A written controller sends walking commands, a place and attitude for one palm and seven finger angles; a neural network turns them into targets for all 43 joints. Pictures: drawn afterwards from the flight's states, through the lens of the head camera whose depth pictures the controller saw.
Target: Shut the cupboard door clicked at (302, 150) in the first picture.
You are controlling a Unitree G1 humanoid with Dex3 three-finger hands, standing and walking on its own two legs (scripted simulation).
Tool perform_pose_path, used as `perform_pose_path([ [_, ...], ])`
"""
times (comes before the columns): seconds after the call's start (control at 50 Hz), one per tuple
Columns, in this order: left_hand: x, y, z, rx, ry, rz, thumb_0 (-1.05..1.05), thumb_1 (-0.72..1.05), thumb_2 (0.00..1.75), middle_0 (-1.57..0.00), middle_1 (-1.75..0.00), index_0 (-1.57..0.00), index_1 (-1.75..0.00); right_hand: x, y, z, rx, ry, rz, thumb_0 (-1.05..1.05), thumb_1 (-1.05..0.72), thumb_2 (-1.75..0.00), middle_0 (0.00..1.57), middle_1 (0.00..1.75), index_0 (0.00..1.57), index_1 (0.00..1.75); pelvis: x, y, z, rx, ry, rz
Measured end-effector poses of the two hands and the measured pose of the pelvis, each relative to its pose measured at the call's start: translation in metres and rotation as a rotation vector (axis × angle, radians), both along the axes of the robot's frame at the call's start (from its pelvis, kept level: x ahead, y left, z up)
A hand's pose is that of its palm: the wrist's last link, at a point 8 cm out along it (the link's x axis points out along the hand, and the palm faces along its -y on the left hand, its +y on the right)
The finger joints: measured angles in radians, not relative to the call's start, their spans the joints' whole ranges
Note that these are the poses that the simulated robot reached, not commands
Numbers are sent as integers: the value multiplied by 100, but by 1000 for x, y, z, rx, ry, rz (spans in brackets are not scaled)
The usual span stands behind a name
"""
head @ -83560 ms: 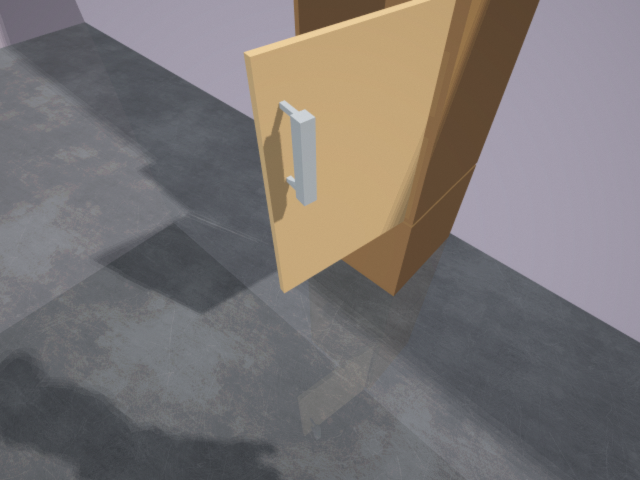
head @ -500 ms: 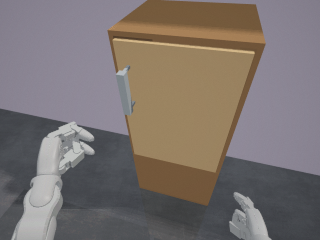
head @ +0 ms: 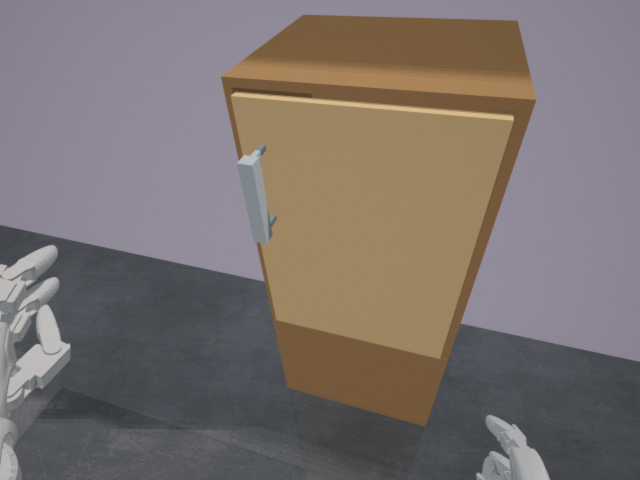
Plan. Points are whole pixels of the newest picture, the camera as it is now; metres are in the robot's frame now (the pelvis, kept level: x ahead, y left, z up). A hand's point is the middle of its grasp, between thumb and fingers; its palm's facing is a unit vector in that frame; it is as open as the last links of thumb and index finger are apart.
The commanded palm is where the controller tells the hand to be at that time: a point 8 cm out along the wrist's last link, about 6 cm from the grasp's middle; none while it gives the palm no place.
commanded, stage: draw the hand back to the body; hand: left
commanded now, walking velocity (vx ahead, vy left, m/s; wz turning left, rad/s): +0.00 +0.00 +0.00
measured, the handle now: (261, 194) +0.55 +0.18 +0.08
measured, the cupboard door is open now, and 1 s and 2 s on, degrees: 0 0 0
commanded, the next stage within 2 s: step back with the hand held close in 0.28 s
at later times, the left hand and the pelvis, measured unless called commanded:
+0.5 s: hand (79, 341) +0.19 +0.27 +0.16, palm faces +0.46 -0.78 -0.41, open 7.4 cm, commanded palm +0.13 +0.30 +0.17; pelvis -0.01 -0.01 +0.00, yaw +0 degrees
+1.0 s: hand (18, 401) +0.13 +0.29 +0.15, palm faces +0.42 -0.78 -0.46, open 7.4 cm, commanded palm +0.07 +0.32 +0.17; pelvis -0.07 +0.02 -0.01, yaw +0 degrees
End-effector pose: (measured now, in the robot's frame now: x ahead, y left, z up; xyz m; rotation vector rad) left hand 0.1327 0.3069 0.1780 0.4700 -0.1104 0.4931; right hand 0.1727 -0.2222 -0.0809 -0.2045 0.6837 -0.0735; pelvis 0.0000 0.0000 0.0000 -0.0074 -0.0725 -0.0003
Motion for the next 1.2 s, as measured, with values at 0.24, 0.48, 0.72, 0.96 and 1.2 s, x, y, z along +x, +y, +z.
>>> perform_pose_path([
  [0.24,8,-15,-11,-55,-1,-30,2,90,90,-22,-32,-22,-31,5,2,7,2,-40,11,1,-91,-90,21,30,20,30,-3,-6,0,4,-1,0],
  [0.48,11,-8,-2,-1,-11,-23,2,89,90,-22,-30,-21,-30,-1,-2,0,12,-6,-1,1,-91,-90,21,30,20,30,-5,-6,0,-10,21,4],
  [0.72,10,3,-2,87,43,-107,2,89,90,-22,-30,-21,-30,-26,-12,-5,-39,86,-114,1,-91,-90,21,30,20,30,-16,13,-4,-4,84,-7],
  [0.96,-35,18,-4,90,-40,-112,2,89,90,-22,-30,-21,-30,-64,4,10,-61,29,-105,1,-91,-90,21,30,20,30,-58,22,-9,-12,73,-10],
  [1.2,-91,21,-6,115,-155,-61,2,89,90,-22,-30,-21,-30,-119,4,-3,-101,61,-52,1,-91,-90,21,30,20,30,-99,18,-19,-39,56,44],
])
